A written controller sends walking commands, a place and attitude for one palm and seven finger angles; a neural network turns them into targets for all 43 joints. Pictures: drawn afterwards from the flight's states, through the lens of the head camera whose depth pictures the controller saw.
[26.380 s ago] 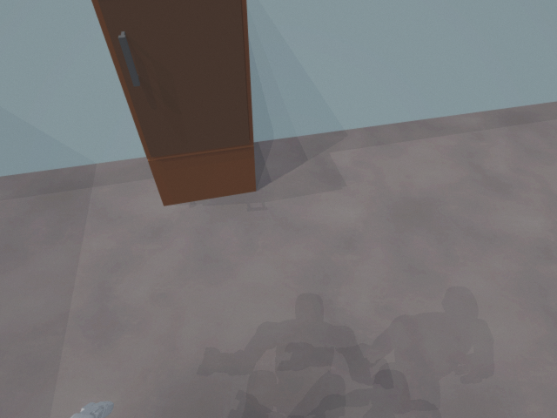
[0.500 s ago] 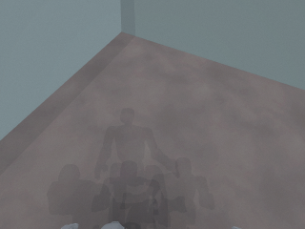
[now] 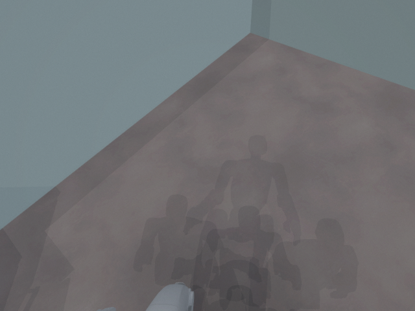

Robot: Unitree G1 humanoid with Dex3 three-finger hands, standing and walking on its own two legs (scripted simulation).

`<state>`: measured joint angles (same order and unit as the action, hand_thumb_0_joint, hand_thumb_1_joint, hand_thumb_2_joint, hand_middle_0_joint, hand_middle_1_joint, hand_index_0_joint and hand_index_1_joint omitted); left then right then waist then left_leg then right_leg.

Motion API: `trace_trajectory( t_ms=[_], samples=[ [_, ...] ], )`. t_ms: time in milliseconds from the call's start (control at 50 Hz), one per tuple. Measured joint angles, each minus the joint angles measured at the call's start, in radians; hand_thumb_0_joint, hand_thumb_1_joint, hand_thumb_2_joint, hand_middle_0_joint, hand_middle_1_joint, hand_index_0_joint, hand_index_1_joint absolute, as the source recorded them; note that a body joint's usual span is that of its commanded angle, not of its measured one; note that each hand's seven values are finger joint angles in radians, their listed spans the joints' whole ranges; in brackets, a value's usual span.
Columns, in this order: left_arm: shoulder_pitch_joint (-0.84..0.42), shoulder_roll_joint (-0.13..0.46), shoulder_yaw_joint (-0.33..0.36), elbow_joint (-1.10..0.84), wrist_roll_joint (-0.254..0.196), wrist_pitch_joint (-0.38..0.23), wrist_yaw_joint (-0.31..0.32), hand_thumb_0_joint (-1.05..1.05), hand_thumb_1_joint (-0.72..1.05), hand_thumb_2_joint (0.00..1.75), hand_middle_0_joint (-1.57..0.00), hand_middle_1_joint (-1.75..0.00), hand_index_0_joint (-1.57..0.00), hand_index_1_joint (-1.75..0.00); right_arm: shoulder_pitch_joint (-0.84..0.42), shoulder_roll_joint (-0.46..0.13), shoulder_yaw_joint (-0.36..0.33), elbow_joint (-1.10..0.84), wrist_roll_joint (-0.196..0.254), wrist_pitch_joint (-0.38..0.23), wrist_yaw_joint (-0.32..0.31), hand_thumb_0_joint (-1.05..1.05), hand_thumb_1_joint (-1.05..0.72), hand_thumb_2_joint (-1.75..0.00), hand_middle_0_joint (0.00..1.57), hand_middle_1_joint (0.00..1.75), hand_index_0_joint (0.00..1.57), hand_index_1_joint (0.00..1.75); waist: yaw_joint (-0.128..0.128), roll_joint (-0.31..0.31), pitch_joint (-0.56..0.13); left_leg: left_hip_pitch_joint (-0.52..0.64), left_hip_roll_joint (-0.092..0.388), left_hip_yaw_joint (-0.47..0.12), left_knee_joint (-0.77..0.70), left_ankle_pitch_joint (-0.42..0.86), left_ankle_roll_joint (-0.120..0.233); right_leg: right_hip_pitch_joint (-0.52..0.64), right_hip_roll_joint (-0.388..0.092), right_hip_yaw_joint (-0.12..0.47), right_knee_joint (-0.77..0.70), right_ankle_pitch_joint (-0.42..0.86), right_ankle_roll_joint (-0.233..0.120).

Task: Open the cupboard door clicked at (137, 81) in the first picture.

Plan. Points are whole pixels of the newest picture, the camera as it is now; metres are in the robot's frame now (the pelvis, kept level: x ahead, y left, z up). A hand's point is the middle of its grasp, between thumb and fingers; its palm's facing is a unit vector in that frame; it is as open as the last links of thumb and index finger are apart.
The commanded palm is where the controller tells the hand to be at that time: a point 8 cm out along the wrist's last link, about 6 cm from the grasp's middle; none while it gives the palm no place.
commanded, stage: turn to face it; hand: left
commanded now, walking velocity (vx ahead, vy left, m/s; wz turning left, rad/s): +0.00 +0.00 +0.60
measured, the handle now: out of the picture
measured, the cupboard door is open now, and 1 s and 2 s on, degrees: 45 45 45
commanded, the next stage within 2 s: none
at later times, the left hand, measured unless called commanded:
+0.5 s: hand out of the picture +0.04 +0.22 -0.16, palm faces +0.33 -0.90 -0.28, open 7.4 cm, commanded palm none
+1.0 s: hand out of the picture -0.02 +0.15 -0.19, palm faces +0.62 -0.75 -0.23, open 7.4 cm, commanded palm none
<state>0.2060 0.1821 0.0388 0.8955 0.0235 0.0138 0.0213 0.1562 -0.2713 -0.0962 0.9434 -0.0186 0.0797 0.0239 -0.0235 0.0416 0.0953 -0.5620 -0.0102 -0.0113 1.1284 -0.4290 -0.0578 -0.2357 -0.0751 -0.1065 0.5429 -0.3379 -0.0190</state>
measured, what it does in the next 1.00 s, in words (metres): steps on the spot, turning left: left foot, then right foot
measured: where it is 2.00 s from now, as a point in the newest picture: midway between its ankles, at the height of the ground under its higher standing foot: outside the picture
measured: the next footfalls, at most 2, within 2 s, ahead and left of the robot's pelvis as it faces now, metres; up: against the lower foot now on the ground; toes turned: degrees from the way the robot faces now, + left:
left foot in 0.26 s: +0.03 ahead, +0.12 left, +0.00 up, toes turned +16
right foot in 0.60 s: +0.12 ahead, -0.15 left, +0.00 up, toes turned +19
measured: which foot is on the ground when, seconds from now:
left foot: up 0.00-0.24, down 0.26-0.60, up 0.62-0.94, down 0.96-1.00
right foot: down 0.00-0.26, up 0.28-0.58, down 0.60-0.96, up 0.98-1.00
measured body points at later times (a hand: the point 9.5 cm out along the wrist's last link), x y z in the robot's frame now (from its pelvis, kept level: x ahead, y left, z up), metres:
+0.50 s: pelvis +0.02 -0.02 +0.00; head +0.08 +0.00 +0.44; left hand +0.03 +0.27 -0.14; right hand +0.20 -0.23 -0.14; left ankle +0.00 +0.11 -0.74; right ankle +0.06 -0.16 -0.69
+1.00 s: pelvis +0.06 -0.04 -0.02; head +0.11 +0.00 +0.43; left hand -0.05 +0.19 -0.17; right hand +0.31 -0.18 -0.15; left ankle +0.00 +0.05 -0.74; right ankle +0.08 -0.16 -0.72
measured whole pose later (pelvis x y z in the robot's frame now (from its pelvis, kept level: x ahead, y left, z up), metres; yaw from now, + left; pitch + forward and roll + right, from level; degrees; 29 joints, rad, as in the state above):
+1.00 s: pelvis +0.06 -0.04 -0.02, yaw +39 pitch +1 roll +2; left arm 0.23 0.22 0.06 0.91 0.02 0.03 0.01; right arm 0.10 -0.23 -0.07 0.91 -0.02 0.04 0.03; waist 0.00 -0.06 0.12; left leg -0.33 -0.01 0.08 0.62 -0.29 0.01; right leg -0.30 -0.17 -0.20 0.83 -0.50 0.05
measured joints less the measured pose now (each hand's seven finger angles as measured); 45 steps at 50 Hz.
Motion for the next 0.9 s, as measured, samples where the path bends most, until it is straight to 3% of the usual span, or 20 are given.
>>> trace_trajectory(
  t_ms=[80, 160, 240, 260, 300, 340, 400, 500, 580, 600, 660, 700, 740, 820, 900],
  samples=[
    [0.015, -0.015, -0.004, 0.003, 0.002, -0.008, 0.000, 0.00, 0.91, 0.90, -0.20, -0.30, -0.20, -0.30, -0.020, 0.007, 0.006, -0.001, 0.004, 0.001, 0.005, 0.01, -0.91, -0.90, 0.19, 0.30, 0.20, 0.30, 0.000, -0.040, 0.012, 0.055, 0.030, 0.041, -0.100, 0.008, -0.015, 0.039, -0.026, -0.055, -0.033, 0.001, -0.004],
    [0.026, 0.000, 0.003, 0.004, 0.006, -0.015, -0.003, 0.00, 0.92, 0.90, -0.20, -0.30, -0.20, -0.30, -0.053, 0.014, 0.016, -0.002, 0.005, -0.001, 0.006, 0.01, -0.91, -0.90, 0.19, 0.30, 0.20, 0.30, 0.022, -0.064, 0.027, 0.136, 0.037, 0.075, -0.282, -0.006, -0.008, 0.051, -0.042, -0.113, -0.007, -0.030, -0.003],
    [0.045, 0.029, 0.016, 0.014, 0.004, -0.011, -0.008, 0.00, 0.92, 0.90, -0.21, -0.30, -0.20, -0.30, -0.083, 0.021, 0.027, -0.026, 0.005, -0.017, 0.006, 0.01, -0.91, -0.90, 0.19, 0.30, 0.20, 0.30, 0.035, -0.088, 0.028, 0.234, 0.018, 0.116, -0.491, 0.078, 0.019, 0.034, -0.069, -0.165, 0.088, -0.093, 0.012],
    [0.054, 0.035, 0.019, 0.016, 0.000, -0.007, -0.011, 0.00, 0.92, 0.90, -0.21, -0.30, -0.20, -0.30, -0.086, 0.017, 0.029, -0.037, 0.003, -0.027, 0.007, 0.01, -0.91, -0.90, 0.19, 0.30, 0.20, 0.30, 0.035, -0.083, 0.020, 0.259, 0.017, 0.113, -0.545, 0.146, 0.054, 0.007, -0.075, -0.172, 0.153, -0.115, 0.021],
    [0.034, 0.060, 0.026, 0.030, -0.005, 0.021, -0.010, 0.00, 0.91, 0.90, -0.20, -0.30, -0.20, -0.30, -0.093, 0.028, 0.029, -0.050, 0.001, -0.046, 0.002, 0.00, -0.91, -0.90, 0.19, 0.30, 0.20, 0.30, 0.031, -0.102, 0.025, 0.232, 0.000, 0.095, -0.500, 0.129, 0.089, -0.081, -0.069, -0.090, 0.360, -0.213, 0.057],
    [0.011, 0.076, 0.033, 0.032, -0.002, 0.044, -0.006, 0.00, 0.91, 0.90, -0.20, -0.30, -0.20, -0.30, -0.084, 0.037, 0.038, -0.056, -0.001, -0.053, -0.004, 0.00, -0.91, -0.90, 0.20, 0.30, 0.20, 0.30, 0.035, -0.106, 0.024, 0.232, -0.002, 0.072, -0.500, 0.116, 0.084, -0.161, -0.040, -0.013, 0.510, -0.228, 0.076],
    [-0.021, 0.082, 0.038, 0.021, 0.000, 0.049, -0.012, 0.00, 0.91, 0.90, -0.20, -0.30, -0.20, -0.30, -0.062, 0.040, 0.044, -0.054, -0.004, -0.049, -0.016, 0.00, -0.91, -0.90, 0.20, 0.30, 0.20, 0.30, 0.036, -0.087, 0.015, 0.247, 0.002, 0.032, -0.552, 0.145, 0.066, -0.234, -0.021, 0.050, 0.572, -0.157, 0.093],
    [-0.055, 0.077, 0.036, -0.018, -0.002, 0.038, -0.022, 0.00, 0.91, 0.90, -0.20, -0.30, -0.20, -0.30, -0.033, 0.037, 0.043, -0.040, -0.008, -0.039, -0.015, 0.00, -0.91, -0.90, 0.20, 0.30, 0.21, 0.30, 0.029, -0.045, 0.005, 0.257, 0.010, -0.028, -0.598, 0.176, 0.046, -0.228, -0.007, 0.098, 0.407, -0.102, 0.097],
    [-0.061, 0.071, 0.030, -0.041, -0.004, 0.019, -0.024, 0.00, 0.91, 0.90, -0.20, -0.30, -0.20, -0.30, -0.010, 0.032, 0.033, -0.036, -0.006, -0.024, -0.011, 0.00, -0.91, -0.90, 0.20, 0.30, 0.21, 0.30, 0.016, -0.015, -0.007, 0.223, 0.012, -0.081, -0.551, 0.155, 0.015, -0.126, 0.024, 0.085, 0.155, -0.029, 0.093],
    [-0.055, 0.071, 0.028, -0.048, -0.001, 0.008, -0.023, 0.00, 0.91, 0.90, -0.20, -0.30, -0.20, -0.30, -0.002, 0.029, 0.028, -0.037, -0.002, -0.021, -0.011, 0.00, -0.91, -0.90, 0.20, 0.30, 0.21, 0.30, 0.017, -0.013, -0.015, 0.201, 0.006, -0.090, -0.514, 0.133, 0.017, -0.097, 0.022, 0.079, 0.083, -0.005, 0.078],
    [-0.050, 0.039, 0.013, -0.044, 0.005, -0.005, -0.012, 0.00, 0.91, 0.90, -0.20, -0.30, -0.20, -0.30, -0.005, 0.006, 0.008, -0.022, 0.002, -0.006, -0.011, 0.01, -0.91, -0.90, 0.20, 0.30, 0.21, 0.30, 0.010, 0.014, 0.002, 0.104, -0.014, -0.079, -0.214, -0.058, 0.023, -0.083, 0.012, 0.034, 0.104, -0.016, 0.023],
    [-0.033, 0.020, 0.005, -0.039, 0.004, -0.003, -0.007, 0.00, 0.91, 0.90, -0.20, -0.30, -0.20, -0.30, -0.008, -0.003, 0.002, -0.013, 0.001, 0.000, -0.007, 0.01, -0.91, -0.90, 0.20, 0.30, 0.20, 0.30, 0.006, 0.011, 0.005, 0.054, -0.012, -0.037, -0.037, -0.055, 0.016, -0.052, -0.004, 0.010, 0.071, -0.010, 0.012],
    [-0.017, 0.009, 0.000, -0.031, 0.004, 0.000, -0.004, 0.00, 0.91, 0.90, -0.20, -0.30, -0.20, -0.30, -0.012, -0.002, 0.002, -0.009, 0.001, 0.003, -0.001, 0.01, -0.91, -0.90, 0.20, 0.30, 0.20, 0.30, 0.001, -0.003, 0.006, 0.037, 0.002, -0.001, 0.032, -0.027, 0.005, -0.024, -0.019, -0.012, 0.029, 0.004, 0.011],
    [0.004, -0.001, -0.004, -0.020, 0.005, -0.002, -0.005, 0.00, 0.91, 0.90, -0.20, -0.30, -0.20, -0.30, -0.018, 0.011, 0.010, -0.010, 0.005, 0.001, 0.006, 0.01, -0.91, -0.90, 0.19, 0.30, 0.20, 0.30, -0.002, -0.040, 0.012, 0.084, 0.028, 0.049, -0.111, -0.010, -0.009, 0.017, -0.045, -0.067, -0.019, 0.012, 0.011],
    [0.014, 0.002, 0.001, -0.013, 0.009, -0.007, -0.009, 0.00, 0.90, 0.90, -0.20, -0.30, -0.20, -0.30, -0.037, 0.023, 0.021, -0.010, 0.008, -0.006, 0.009, 0.01, -0.91, -0.90, 0.19, 0.30, 0.20, 0.30, 0.018, -0.066, 0.026, 0.165, 0.033, 0.087, -0.331, -0.010, 0.001, 0.029, -0.066, -0.126, 0.013, -0.023, 0.019]
  ],
)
